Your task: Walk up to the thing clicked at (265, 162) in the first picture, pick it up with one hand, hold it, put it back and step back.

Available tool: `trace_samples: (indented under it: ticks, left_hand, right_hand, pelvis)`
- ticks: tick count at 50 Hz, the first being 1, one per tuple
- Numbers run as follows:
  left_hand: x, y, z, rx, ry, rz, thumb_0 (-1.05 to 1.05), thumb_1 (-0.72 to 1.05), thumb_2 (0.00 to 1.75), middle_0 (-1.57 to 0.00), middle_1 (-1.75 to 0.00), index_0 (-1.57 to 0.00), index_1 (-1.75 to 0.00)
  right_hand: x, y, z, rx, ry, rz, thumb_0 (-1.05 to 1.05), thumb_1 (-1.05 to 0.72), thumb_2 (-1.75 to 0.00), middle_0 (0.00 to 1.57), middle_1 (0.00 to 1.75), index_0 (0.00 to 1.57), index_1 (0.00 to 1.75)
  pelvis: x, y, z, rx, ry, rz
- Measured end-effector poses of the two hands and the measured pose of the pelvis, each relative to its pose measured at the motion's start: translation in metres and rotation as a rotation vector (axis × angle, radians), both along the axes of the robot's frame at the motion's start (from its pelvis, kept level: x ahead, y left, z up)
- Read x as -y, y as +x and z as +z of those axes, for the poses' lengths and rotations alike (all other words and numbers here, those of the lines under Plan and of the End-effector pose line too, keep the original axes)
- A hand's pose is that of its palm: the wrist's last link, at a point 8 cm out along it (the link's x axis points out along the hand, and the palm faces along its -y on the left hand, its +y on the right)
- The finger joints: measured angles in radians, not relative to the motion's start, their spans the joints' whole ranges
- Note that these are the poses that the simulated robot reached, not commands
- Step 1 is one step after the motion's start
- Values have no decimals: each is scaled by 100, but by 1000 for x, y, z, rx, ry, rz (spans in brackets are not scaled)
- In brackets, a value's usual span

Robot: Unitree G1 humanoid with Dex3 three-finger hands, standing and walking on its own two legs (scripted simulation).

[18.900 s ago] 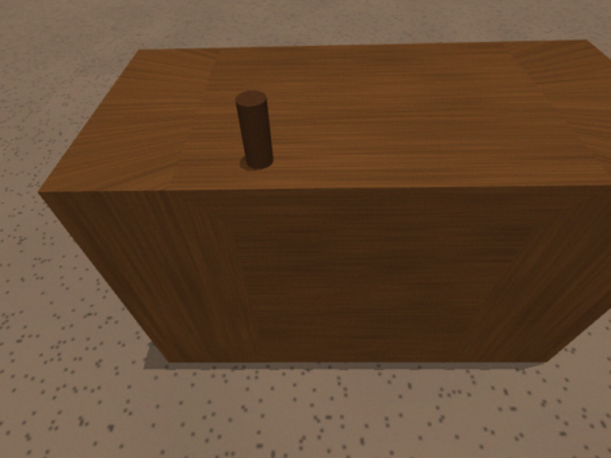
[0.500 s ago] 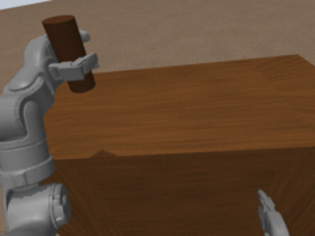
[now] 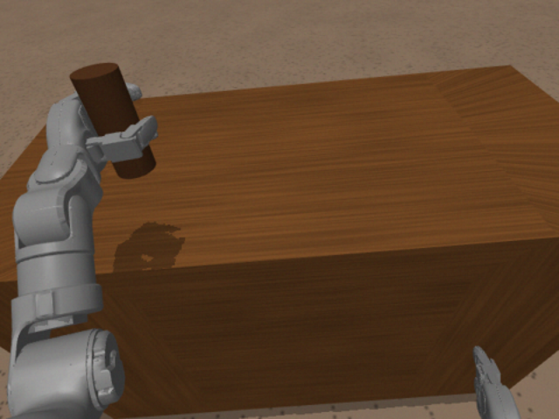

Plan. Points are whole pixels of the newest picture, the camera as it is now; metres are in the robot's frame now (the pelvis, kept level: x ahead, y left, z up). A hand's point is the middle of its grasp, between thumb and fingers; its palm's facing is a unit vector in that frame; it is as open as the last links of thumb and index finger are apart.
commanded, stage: crouch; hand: left
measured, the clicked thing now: (117, 124) +0.41 +0.21 +0.26
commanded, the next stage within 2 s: lower in 0.48 s
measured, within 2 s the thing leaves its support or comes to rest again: neither
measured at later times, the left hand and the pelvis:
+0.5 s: hand (135, 139) +0.44 +0.21 +0.22, palm faces +0.21 -0.98 +0.00, open 7.4 cm; pelvis +0.03 +0.00 +0.00, yaw +0 degrees
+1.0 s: hand (149, 171) +0.44 +0.21 +0.16, palm faces +0.23 -0.97 -0.01, open 7.4 cm; pelvis +0.03 +0.00 +0.00, yaw +0 degrees
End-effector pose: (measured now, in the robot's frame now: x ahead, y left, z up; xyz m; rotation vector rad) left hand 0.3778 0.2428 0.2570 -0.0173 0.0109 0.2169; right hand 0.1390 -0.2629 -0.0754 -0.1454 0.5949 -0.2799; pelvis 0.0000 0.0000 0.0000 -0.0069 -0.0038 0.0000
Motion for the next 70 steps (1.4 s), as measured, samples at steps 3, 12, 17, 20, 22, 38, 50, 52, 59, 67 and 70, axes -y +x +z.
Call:
trace_samples:
  ticks: [3,12,17,20,22,38,50,52,59,67,70]
  left_hand:
    - [-6,1,3,25,15,16,-3,-6,113,-93,-105,-84,-109]
    - [-11,8,-12,-18,21,-20,-3,-6,114,-93,-105,-84,-109]
    - [-12,15,-27,-35,6,-17,-3,-6,113,-93,-106,-84,-109]
    - [-13,21,-31,-18,5,-7,-3,-5,113,-92,-106,-83,-109]
    - [-13,25,-32,-6,9,-5,-3,-5,113,-92,-106,-83,-109]
    - [-13,32,-65,-53,16,-9,-3,-6,114,-93,-106,-84,-109]
    - [-13,31,-94,-13,19,12,-3,-5,113,-92,-106,-83,-109]
    - [-12,34,-92,4,22,7,-3,-5,113,-92,-106,-83,-109]
    - [-13,38,-104,-32,35,-2,-3,-6,113,-92,-106,-83,-109]
    - [-17,32,-124,-24,20,4,-3,-5,113,-92,-106,-83,-109]
    - [-17,31,-128,-18,18,0,-3,-6,114,-92,-106,-83,-109]
  right_hand:
    - [-4,9,0,7,2,4,-1,54,-6,5,5,5,5]
    - [-31,39,2,40,42,70,-1,53,-6,5,5,5,5]
    - [-35,40,3,35,51,82,-1,53,-6,5,5,5,5]
    - [-32,36,1,13,44,79,-1,53,-6,5,5,5,5]
    - [-29,33,0,-3,37,75,-1,53,-6,5,5,5,5]
    - [-21,44,0,-36,34,85,-1,51,-6,5,5,5,5]
    - [-17,37,-3,-85,11,75,-1,50,-6,5,5,5,5]
    - [-17,37,-3,-90,8,70,-1,50,-6,5,5,5,5]
    - [-15,38,-4,-100,24,40,-1,51,-6,5,5,5,5]
    - [-15,39,-3,-125,10,52,-1,51,-6,5,5,5,5]
    - [-16,40,-2,-135,7,59,-1,50,-6,5,5,5,5]
  pelvis:
    - [-2,5,0,-3,-1,-2]
    - [-4,20,2,-11,2,5]
    - [-4,24,3,-16,3,5]
    - [-4,26,3,-21,3,5]
    - [-3,28,2,-25,3,4]
    - [-1,35,3,-43,2,5]
    - [2,33,2,-57,0,6]
    - [2,34,2,-59,0,5]
    - [0,36,3,-67,0,-3]
    - [1,37,2,-76,0,0]
    - [1,37,2,-79,-2,1]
